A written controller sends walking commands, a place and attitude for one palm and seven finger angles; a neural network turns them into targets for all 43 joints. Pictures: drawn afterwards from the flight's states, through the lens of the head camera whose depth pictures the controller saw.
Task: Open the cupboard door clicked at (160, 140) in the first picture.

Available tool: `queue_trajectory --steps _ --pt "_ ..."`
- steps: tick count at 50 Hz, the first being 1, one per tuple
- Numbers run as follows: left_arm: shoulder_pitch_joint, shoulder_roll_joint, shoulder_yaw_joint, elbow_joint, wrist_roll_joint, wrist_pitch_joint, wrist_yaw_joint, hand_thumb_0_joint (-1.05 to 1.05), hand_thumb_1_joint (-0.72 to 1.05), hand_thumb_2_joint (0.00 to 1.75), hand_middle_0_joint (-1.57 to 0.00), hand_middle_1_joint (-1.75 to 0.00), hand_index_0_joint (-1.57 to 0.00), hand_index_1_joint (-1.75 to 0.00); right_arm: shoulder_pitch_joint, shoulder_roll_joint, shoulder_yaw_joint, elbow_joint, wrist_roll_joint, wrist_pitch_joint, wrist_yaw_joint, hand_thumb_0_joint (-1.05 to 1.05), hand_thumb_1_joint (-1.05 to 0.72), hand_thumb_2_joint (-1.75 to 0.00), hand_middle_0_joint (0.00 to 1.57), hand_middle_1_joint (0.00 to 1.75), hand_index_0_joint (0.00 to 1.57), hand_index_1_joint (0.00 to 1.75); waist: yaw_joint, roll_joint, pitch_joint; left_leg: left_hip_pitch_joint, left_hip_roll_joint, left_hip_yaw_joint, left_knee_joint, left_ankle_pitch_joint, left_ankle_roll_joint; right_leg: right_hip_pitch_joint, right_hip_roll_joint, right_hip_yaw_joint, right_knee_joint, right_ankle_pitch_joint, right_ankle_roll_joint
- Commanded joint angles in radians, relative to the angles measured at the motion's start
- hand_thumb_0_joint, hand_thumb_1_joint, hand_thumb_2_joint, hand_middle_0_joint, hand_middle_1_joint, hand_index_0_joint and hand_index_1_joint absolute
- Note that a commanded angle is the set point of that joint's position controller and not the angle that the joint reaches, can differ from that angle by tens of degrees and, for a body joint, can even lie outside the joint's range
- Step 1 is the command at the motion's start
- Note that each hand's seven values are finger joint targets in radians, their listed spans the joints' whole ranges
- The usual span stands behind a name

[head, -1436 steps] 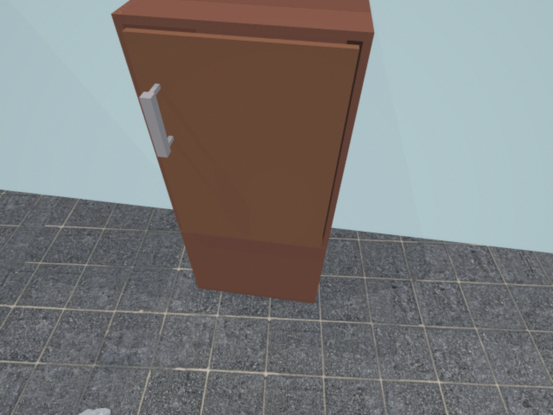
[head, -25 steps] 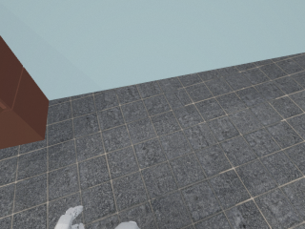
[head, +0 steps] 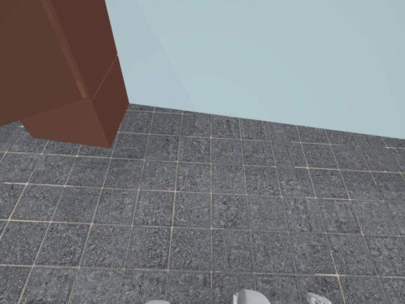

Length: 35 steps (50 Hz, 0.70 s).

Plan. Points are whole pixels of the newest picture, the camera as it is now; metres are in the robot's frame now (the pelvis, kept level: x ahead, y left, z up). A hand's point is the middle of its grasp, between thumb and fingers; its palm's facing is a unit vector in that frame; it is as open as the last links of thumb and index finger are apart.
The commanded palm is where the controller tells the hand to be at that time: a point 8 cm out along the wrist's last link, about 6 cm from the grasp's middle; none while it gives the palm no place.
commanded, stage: turn to face it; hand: left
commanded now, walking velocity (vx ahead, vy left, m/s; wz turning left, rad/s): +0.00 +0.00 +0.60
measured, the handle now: out of the picture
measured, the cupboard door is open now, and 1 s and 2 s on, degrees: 40 40 40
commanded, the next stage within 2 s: take the last steps up to it in 0.98 s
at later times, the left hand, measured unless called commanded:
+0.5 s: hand out of the picture +0.02 +0.16 -0.15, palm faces +0.31 -0.92 -0.23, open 7.3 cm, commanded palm none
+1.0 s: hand out of the picture -0.02 +0.17 -0.16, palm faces +0.51 -0.82 -0.27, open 7.3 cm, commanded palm none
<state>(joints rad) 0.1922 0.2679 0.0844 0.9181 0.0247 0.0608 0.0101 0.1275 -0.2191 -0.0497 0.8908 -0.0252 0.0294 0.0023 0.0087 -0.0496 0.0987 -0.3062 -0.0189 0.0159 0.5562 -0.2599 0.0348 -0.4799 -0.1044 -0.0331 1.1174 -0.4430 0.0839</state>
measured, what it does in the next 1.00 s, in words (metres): steps on the spot, turning left: right foot, then left foot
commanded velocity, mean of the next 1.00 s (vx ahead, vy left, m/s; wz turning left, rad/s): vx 0.00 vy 0.00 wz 0.44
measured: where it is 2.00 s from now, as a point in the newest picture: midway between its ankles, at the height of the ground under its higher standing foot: outside the picture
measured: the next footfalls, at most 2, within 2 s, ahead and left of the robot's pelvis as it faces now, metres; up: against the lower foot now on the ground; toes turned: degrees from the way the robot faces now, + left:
right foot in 0.24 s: +0.06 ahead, -0.16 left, +0.00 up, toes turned +6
left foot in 0.60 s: -0.01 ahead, +0.09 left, +0.00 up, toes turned +27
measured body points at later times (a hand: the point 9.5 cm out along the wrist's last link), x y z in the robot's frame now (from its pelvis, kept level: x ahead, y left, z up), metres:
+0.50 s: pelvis +0.00 -0.05 +0.01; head +0.05 -0.04 +0.45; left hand +0.00 +0.20 -0.13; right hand +0.16 -0.28 -0.14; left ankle -0.04 +0.08 -0.68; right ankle +0.02 -0.16 -0.73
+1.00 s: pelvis +0.01 -0.04 +0.00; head +0.04 -0.04 +0.44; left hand -0.05 +0.22 -0.14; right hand +0.19 -0.21 -0.16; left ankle -0.04 +0.08 -0.73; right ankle +0.06 -0.14 -0.74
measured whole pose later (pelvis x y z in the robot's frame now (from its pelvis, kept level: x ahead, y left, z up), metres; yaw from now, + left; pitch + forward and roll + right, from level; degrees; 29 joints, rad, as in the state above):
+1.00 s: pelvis +0.01 -0.04 +0.00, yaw +30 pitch +0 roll +1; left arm 0.19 0.21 0.05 0.92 0.02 0.02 0.01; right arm 0.18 -0.18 -0.04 0.96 -0.02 0.05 0.00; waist 0.00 0.00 0.06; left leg -0.29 -0.02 -0.03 0.57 -0.28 -0.01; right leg -0.26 -0.05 -0.06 0.57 -0.31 0.04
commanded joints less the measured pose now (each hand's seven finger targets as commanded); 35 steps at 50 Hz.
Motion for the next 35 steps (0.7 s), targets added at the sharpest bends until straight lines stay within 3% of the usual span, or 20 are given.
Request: queue_trajectory --steps 1,6,7,9,10,11,12,13,14,15,16,19,23,26,28,29,30,31,33,35 --pt "-0.016 0.048 0.007 -0.094 -0.006 -0.029 0.001 0.00 0.90 0.90 -0.20 -0.30 -0.20 -0.30 0.057 -0.203 -0.053 -0.041 0.000 -0.018 -0.014 0.00 -0.90 -0.90 0.20 0.30 0.20 0.30 -0.028 0.163 -0.144 0.143 0.245 -0.270 -0.219 0.329 0.132 -0.036 0.016 0.031 -0.087 0.027 0.004" --pt "-0.026 0.039 0.001 -0.119 -0.010 -0.035 0.003 0.00 0.90 0.90 -0.20 -0.30 -0.20 -0.30 0.039 -0.209 -0.065 -0.045 -0.006 -0.004 -0.007 0.00 -0.90 -0.90 0.20 0.30 0.20 0.30 -0.029 0.212 -0.131 0.061 0.214 -0.333 -0.200 0.228 0.123 0.099 0.071 0.005 -0.326 0.013 -0.010" --pt "-0.010 0.039 0.002 -0.118 -0.012 -0.038 0.005 0.00 0.90 0.90 -0.20 -0.30 -0.20 -0.30 0.029 -0.211 -0.067 -0.050 -0.005 0.000 -0.007 0.00 -0.90 -0.90 0.20 0.30 0.20 0.30 -0.021 0.236 -0.132 0.035 0.209 -0.351 -0.184 0.239 0.119 0.149 0.085 -0.001 -0.381 0.026 -0.015" --pt "0.058 0.054 0.007 -0.106 -0.013 -0.051 0.009 0.00 0.90 0.90 -0.20 -0.30 -0.20 -0.30 -0.001 -0.197 -0.069 -0.060 0.004 0.002 -0.005 0.00 -0.90 -0.90 0.20 0.30 0.20 0.30 0.017 0.196 -0.150 -0.041 0.170 -0.347 -0.114 0.239 0.086 0.308 0.097 -0.007 -0.582 0.148 -0.022" --pt "0.094 0.084 0.017 -0.098 -0.011 -0.061 0.015 0.00 0.90 0.90 -0.20 -0.30 -0.20 -0.30 -0.004 -0.168 -0.066 -0.066 0.009 0.002 -0.002 0.00 -0.90 -0.90 0.20 0.30 0.20 0.30 0.037 0.119 -0.158 -0.136 0.117 -0.319 -0.043 0.141 0.040 0.434 0.036 0.043 -0.726 0.188 -0.039" --pt "0.120 0.169 0.035 -0.097 0.005 -0.070 0.025 0.00 0.90 0.90 -0.20 -0.30 -0.20 -0.30 0.009 -0.107 -0.059 -0.080 0.019 0.001 0.004 0.00 -0.90 -0.90 0.20 0.30 0.20 0.30 0.049 -0.135 -0.171 -0.306 -0.016 -0.164 0.168 -0.116 -0.037 0.538 -0.207 0.297 -0.841 0.164 -0.121" --pt "0.100 0.210 0.029 -0.112 0.008 -0.065 0.024 0.00 0.90 0.90 -0.20 -0.30 -0.20 -0.30 -0.010 -0.110 -0.059 -0.097 0.013 0.001 0.010 0.00 -0.90 -0.90 0.20 0.30 0.20 0.30 0.051 -0.226 -0.136 -0.314 -0.063 -0.067 0.431 -0.355 -0.068 0.414 -0.394 0.412 -0.879 0.225 -0.230" --pt "0.065 0.165 0.022 -0.115 0.001 -0.072 0.030 0.00 0.90 0.90 -0.20 -0.30 -0.20 -0.30 -0.017 -0.135 -0.067 -0.080 0.005 0.013 0.011 0.00 -0.90 -0.90 0.20 0.30 0.20 0.30 0.031 -0.225 -0.102 -0.310 -0.010 -0.115 0.590 -0.324 -0.063 0.321 -0.368 0.400 -0.878 0.246 -0.249" --pt "0.011 0.139 0.017 -0.126 -0.001 -0.067 0.033 0.00 0.90 0.90 -0.20 -0.30 -0.20 -0.30 0.000 -0.130 -0.071 -0.064 0.008 0.021 0.015 0.00 -0.90 -0.90 0.20 0.30 0.20 0.30 -0.001 -0.196 -0.084 -0.303 0.015 -0.104 0.670 -0.263 -0.068 0.290 -0.325 0.323 -0.858 0.261 -0.240" --pt "-0.037 0.103 0.005 -0.133 -0.003 -0.068 0.029 0.00 0.90 0.90 -0.20 -0.30 -0.20 -0.30 0.011 -0.119 -0.065 -0.042 0.005 0.027 0.022 0.00 -0.90 -0.90 0.20 0.30 0.20 0.30 -0.025 -0.151 -0.063 -0.289 0.034 -0.081 0.707 -0.188 -0.080 0.280 -0.257 0.186 -0.828 0.323 -0.216" --pt "-0.047 0.089 -0.001 -0.138 -0.003 -0.072 0.027 0.00 0.90 0.90 -0.20 -0.30 -0.20 -0.30 0.025 -0.099 -0.059 -0.034 0.006 0.029 0.028 0.00 -0.90 -0.90 0.20 0.30 0.20 0.30 -0.038 -0.138 -0.080 -0.275 0.036 -0.057 0.691 -0.153 -0.091 0.287 -0.220 0.101 -0.807 0.396 -0.195" --pt "0.007 0.097 0.005 -0.114 0.003 -0.075 0.028 0.00 0.90 0.90 -0.20 -0.30 -0.20 -0.30 -0.010 -0.073 -0.047 -0.034 0.012 0.030 0.034 0.00 -0.90 -0.90 0.20 0.30 0.20 0.30 -0.008 -0.152 -0.092 -0.238 0.041 0.002 0.522 -0.171 -0.107 0.359 -0.221 0.017 -0.781 0.523 -0.183" --pt "0.096 0.140 0.018 -0.076 0.006 -0.074 0.023 0.00 0.90 0.90 -0.20 -0.30 -0.20 -0.30 -0.076 -0.053 -0.032 -0.047 0.016 0.020 0.034 0.00 -0.90 -0.90 0.20 0.30 0.20 0.30 0.040 -0.145 -0.113 -0.172 0.024 0.065 0.289 -0.219 -0.101 0.432 -0.251 -0.012 -0.719 0.675 -0.195" --pt "0.106 0.161 0.029 -0.058 0.006 -0.071 0.019 0.00 0.90 0.90 -0.20 -0.30 -0.20 -0.30 -0.043 -0.054 -0.027 -0.041 0.019 0.007 0.028 0.00 -0.90 -0.90 0.20 0.30 0.20 0.30 0.028 -0.162 -0.143 -0.075 0.005 0.102 0.113 -0.168 -0.086 0.444 -0.258 -0.044 -0.642 0.742 -0.174" --pt "0.083 0.155 0.030 -0.057 -0.004 -0.066 0.013 0.00 0.90 0.90 -0.20 -0.30 -0.20 -0.30 0.023 -0.085 -0.034 -0.023 0.015 0.000 0.025 0.00 -0.90 -0.90 0.20 0.30 0.20 0.30 -0.018 -0.124 -0.165 0.104 0.010 0.096 -0.085 0.005 -0.065 0.338 -0.234 -0.097 -0.541 0.642 -0.113" --pt "0.073 0.122 0.024 -0.074 -0.011 -0.061 0.010 0.00 0.90 0.90 -0.20 -0.30 -0.20 -0.30 0.076 -0.152 -0.049 -0.017 0.010 -0.009 0.023 0.00 -0.90 -0.90 0.20 0.30 0.20 0.30 -0.049 0.031 -0.214 0.271 0.123 -0.031 -0.157 0.187 -0.022 0.194 -0.183 -0.144 -0.385 0.466 -0.062" --pt "0.051 0.044 0.004 -0.116 -0.017 -0.055 0.002 0.00 0.90 0.90 -0.20 -0.30 -0.20 -0.30 0.143 -0.265 -0.077 -0.010 0.001 -0.012 0.014 0.00 -0.90 -0.90 0.20 0.30 0.20 0.30 -0.088 0.346 -0.225 0.389 0.401 -0.388 -0.170 0.598 0.133 -0.080 -0.041 -0.159 -0.171 -0.154 0.009" --pt "-0.016 0.049 -0.007 -0.143 -0.005 -0.044 0.011 0.00 0.90 0.90 -0.20 -0.30 -0.20 -0.30 0.207 -0.292 -0.077 0.011 0.001 -0.004 0.005 0.00 -0.90 -0.90 0.20 0.30 0.20 0.30 -0.116 0.264 -0.224 0.315 0.463 -0.389 -0.164 0.624 0.211 -0.078 -0.028 -0.044 -0.054 -0.245 -0.016" --pt "-0.047 0.044 0.000 -0.104 -0.008 -0.035 0.014 0.00 0.90 0.90 -0.20 -0.30 -0.20 -0.30 0.136 -0.228 -0.061 0.002 -0.001 -0.013 -0.020 0.00 -0.90 -0.90 0.20 0.30 0.20 0.30 -0.081 0.328 -0.186 0.253 0.352 -0.313 -0.174 0.579 0.175 -0.117 -0.023 0.029 0.031 -0.121 -0.019" --pt "-0.012 0.041 0.000 -0.065 -0.008 -0.032 0.003 0.00 0.90 0.90 -0.20 -0.30 -0.20 -0.30 0.063 -0.180 -0.041 -0.017 -0.002 -0.020 -0.026 0.00 -0.90 -0.90 0.20 0.30 0.20 0.30 -0.035 0.217 -0.143 0.187 0.294 -0.228 -0.189 0.561 0.143 -0.075 -0.014 0.032 0.030 -0.019 -0.013"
